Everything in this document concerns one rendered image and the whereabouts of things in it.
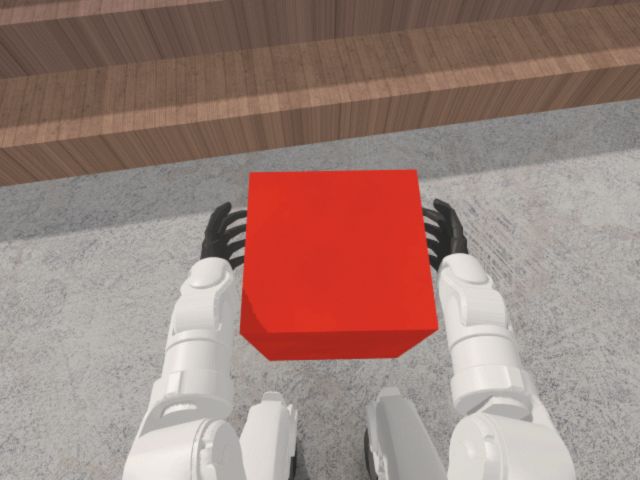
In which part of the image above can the robot left forearm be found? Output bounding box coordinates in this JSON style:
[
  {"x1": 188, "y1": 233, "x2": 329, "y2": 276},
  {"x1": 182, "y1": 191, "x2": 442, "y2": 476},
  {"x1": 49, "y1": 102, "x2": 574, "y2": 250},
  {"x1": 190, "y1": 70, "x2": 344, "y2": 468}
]
[{"x1": 122, "y1": 257, "x2": 240, "y2": 480}]

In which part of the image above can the carton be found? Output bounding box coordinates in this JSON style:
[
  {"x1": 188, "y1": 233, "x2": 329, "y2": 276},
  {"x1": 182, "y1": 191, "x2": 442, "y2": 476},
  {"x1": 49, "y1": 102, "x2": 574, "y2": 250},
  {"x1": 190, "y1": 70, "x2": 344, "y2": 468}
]
[{"x1": 240, "y1": 169, "x2": 439, "y2": 361}]

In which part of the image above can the robot left hand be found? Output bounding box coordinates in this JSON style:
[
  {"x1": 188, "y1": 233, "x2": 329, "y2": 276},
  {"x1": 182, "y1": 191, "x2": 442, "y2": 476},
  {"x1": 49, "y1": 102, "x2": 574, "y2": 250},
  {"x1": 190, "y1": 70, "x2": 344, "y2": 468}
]
[{"x1": 200, "y1": 202, "x2": 247, "y2": 270}]

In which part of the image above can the robot left thigh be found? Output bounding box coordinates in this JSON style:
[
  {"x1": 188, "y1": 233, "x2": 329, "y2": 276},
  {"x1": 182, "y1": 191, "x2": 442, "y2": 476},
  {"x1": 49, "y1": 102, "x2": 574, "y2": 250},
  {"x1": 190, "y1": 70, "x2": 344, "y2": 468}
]
[{"x1": 239, "y1": 400, "x2": 298, "y2": 480}]

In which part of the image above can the right robot shin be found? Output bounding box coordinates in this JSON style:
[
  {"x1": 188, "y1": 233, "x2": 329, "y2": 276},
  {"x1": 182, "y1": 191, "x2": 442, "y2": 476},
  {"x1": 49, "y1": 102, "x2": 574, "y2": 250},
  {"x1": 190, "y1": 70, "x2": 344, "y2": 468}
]
[{"x1": 373, "y1": 386, "x2": 417, "y2": 480}]

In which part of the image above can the robot right hand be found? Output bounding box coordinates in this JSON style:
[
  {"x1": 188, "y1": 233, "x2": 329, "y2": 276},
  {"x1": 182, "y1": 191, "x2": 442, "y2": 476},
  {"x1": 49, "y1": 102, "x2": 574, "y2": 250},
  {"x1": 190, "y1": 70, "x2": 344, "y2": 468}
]
[{"x1": 422, "y1": 199, "x2": 469, "y2": 273}]

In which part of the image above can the robot right forearm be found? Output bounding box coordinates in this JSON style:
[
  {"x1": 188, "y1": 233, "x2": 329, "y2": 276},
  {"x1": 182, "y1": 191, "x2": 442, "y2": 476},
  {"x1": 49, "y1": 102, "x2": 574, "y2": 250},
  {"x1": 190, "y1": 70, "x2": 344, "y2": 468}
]
[{"x1": 435, "y1": 253, "x2": 577, "y2": 480}]

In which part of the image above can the left robot upper arm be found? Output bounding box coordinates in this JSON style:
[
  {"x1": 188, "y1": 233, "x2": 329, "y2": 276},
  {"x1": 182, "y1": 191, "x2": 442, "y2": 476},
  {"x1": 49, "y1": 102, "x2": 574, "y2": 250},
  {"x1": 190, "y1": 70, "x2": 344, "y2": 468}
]
[{"x1": 124, "y1": 417, "x2": 247, "y2": 480}]

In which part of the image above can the right robot upper arm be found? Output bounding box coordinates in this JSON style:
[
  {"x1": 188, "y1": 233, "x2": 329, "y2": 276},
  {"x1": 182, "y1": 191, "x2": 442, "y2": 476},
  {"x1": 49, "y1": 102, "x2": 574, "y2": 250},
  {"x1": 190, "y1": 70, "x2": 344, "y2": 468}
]
[{"x1": 447, "y1": 412, "x2": 576, "y2": 480}]

